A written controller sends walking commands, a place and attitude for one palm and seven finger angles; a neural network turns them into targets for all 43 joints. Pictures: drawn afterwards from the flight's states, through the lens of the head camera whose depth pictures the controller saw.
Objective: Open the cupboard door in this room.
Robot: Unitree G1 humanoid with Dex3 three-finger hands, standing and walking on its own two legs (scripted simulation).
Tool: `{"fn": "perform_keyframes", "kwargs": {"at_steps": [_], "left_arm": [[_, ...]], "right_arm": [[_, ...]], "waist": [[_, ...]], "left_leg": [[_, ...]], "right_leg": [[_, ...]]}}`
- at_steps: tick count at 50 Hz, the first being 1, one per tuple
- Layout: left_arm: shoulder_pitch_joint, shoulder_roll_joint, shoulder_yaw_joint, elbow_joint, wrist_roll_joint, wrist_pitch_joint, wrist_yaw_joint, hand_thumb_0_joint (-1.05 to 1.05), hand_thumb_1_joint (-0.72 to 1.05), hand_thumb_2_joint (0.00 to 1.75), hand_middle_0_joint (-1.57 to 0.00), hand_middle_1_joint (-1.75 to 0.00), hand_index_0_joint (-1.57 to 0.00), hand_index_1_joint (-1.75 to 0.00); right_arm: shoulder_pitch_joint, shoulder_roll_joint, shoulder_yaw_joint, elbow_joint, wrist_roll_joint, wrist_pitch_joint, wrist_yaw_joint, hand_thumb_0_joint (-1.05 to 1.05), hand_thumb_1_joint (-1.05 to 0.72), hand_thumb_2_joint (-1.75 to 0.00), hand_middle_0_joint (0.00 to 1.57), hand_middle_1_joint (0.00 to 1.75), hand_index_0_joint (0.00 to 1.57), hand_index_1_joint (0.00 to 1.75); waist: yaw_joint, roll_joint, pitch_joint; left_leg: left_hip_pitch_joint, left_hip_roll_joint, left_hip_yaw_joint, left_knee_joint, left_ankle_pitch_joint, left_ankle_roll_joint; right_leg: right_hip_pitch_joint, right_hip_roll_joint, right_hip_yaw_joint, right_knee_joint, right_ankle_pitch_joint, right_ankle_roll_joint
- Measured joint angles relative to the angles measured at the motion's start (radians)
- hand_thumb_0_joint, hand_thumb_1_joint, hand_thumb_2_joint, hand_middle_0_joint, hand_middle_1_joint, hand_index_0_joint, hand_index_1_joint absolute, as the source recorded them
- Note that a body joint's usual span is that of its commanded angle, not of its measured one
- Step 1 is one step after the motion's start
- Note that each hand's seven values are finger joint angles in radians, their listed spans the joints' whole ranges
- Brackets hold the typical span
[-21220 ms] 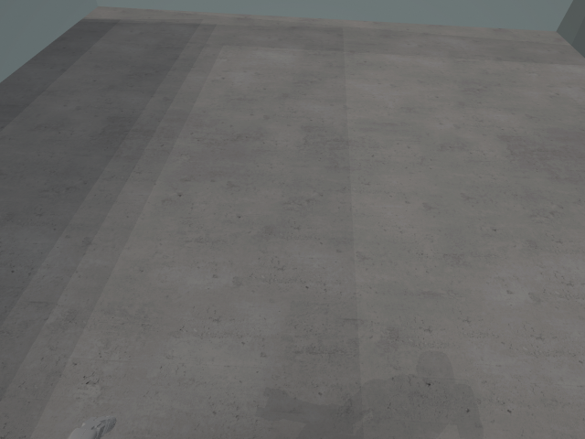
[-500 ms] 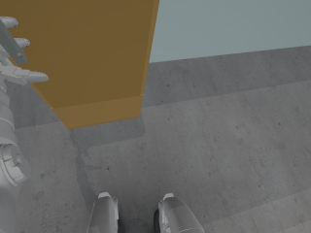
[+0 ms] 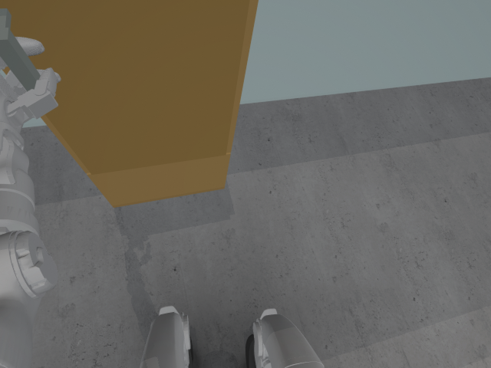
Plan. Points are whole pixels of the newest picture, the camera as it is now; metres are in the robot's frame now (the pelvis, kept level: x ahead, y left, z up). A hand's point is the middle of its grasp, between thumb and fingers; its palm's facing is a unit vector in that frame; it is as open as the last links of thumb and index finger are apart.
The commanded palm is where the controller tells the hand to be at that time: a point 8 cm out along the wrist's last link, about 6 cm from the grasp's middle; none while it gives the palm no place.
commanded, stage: close the thumb around the handle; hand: left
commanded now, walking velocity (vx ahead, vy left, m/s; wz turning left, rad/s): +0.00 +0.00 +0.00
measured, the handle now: (26, 61) +0.57 +0.29 +0.07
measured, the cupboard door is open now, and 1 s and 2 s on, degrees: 0 36 49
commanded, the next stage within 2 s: pull the door open along its arc in 0.12 s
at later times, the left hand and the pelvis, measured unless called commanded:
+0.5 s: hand (49, 109) +0.49 +0.25 +0.07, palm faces +0.17 -0.99 -0.01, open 5.8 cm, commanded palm +0.43 +0.28 +0.06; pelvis +0.01 +0.00 +0.01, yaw +0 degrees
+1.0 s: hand (135, 193) +0.36 +0.13 +0.07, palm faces +0.55 -0.83 +0.01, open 6.1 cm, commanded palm +0.29 +0.14 +0.06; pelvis +0.01 -0.02 +0.02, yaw +4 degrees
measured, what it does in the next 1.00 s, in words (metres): stands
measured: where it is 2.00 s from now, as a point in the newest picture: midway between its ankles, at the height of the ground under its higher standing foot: outside the picture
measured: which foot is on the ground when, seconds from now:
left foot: down 0.00-1.00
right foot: down 0.00-1.00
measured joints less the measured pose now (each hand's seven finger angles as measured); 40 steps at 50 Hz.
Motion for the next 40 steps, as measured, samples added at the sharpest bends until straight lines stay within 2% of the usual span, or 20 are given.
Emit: {"fn": "perform_keyframes", "kwargs": {"at_steps": [3,11,18,25,31,33,36,40], "left_arm": [[0.011,-0.004,0.004,-0.006,-0.002,-0.006,0.002,0.0,0.73,0.82,-0.37,-1.32,-0.37,-1.33],[0.013,0.003,0.014,0.002,-0.001,-0.012,-0.013,0.01,0.73,0.81,-0.36,-1.34,-0.36,-1.34],[0.056,-0.017,0.014,-0.043,-0.018,-0.008,-0.007,0.0,0.74,0.8,-0.35,-1.34,-0.35,-1.35],[0.212,-0.104,-0.01,-0.19,-0.074,-0.015,-0.01,0.0,0.73,0.77,-0.34,-1.33,-0.34,-1.35],[0.414,-0.223,-0.089,-0.387,-0.12,-0.015,0.019,0.01,0.72,0.75,-0.33,-1.33,-0.33,-1.34],[0.475,-0.289,-0.125,-0.466,-0.124,-0.007,0.089,0.01,0.72,0.75,-0.33,-1.33,-0.33,-1.33],[0.555,-0.411,-0.183,-0.584,-0.108,-0.006,0.276,0.02,0.7,0.77,-0.32,-1.33,-0.34,-1.31],[0.625,-0.553,-0.269,-0.689,-0.027,-0.01,0.53,0.01,0.7,0.79,-0.31,-1.34,-0.35,-1.29]], "right_arm": [[0.001,0.0,-0.002,0.002,-0.001,0.001,0.001,0.0,-0.91,-0.9,0.2,0.3,0.2,0.3],[0.001,-0.005,-0.001,0.002,0.002,0.004,-0.003,0.0,-0.91,-0.9,0.2,0.3,0.2,0.3],[0.002,-0.006,-0.011,-0.001,0.004,0.01,0.001,0.0,-0.91,-0.9,0.2,0.3,0.2,0.3],[0.009,0.002,-0.025,-0.015,0.019,0.023,0.012,0.0,-0.91,-0.9,0.2,0.3,0.2,0.3],[-0.004,0.01,-0.042,-0.036,0.032,0.02,0.026,0.0,-0.91,-0.9,0.2,0.3,0.2,0.3],[-0.013,0.014,-0.051,-0.042,0.028,0.009,0.027,0.0,-0.91,-0.9,0.2,0.3,0.2,0.3],[-0.043,0.02,-0.059,-0.046,0.01,-0.01,0.04,0.0,-0.91,-0.9,0.2,0.3,0.2,0.3],[-0.095,0.034,-0.063,-0.055,-0.022,-0.018,0.062,0.0,-0.91,-0.9,0.2,0.3,0.2,0.3]], "waist": [[0.0,0.0,-0.003],[-0.002,-0.002,0.0],[0.005,-0.002,-0.002],[0.032,-0.006,-0.014],[0.064,-0.007,-0.036],[0.082,-0.006,-0.044],[0.105,-0.006,-0.052],[0.129,-0.007,-0.057]], "left_leg": [[0.003,0.001,0.002,-0.003,0.0,0.0],[0.007,0.003,0.001,-0.003,-0.002,-0.003],[0.022,0.005,0.007,-0.013,-0.001,-0.004],[0.086,0.004,0.025,-0.052,-0.002,-0.003],[0.162,-0.005,0.033,-0.095,-0.001,-0.003],[0.184,-0.009,0.035,-0.106,-0.001,-0.004],[0.208,-0.017,0.037,-0.117,0.0,-0.004],[0.225,-0.03,0.034,-0.116,0.001,-0.006]], "right_leg": [[0.002,0.001,0.002,-0.002,0.001,0.0],[0.005,0.003,0.002,-0.001,-0.001,-0.003],[0.015,0.005,0.008,-0.009,0.0,-0.004],[0.07,0.003,0.024,-0.041,0.002,-0.002],[0.143,-0.005,0.031,-0.08,0.001,0.0],[0.165,-0.009,0.032,-0.09,0.001,0.001],[0.187,-0.017,0.033,-0.095,-0.003,0.003],[0.203,-0.03,0.028,-0.08,-0.014,0.001]]}}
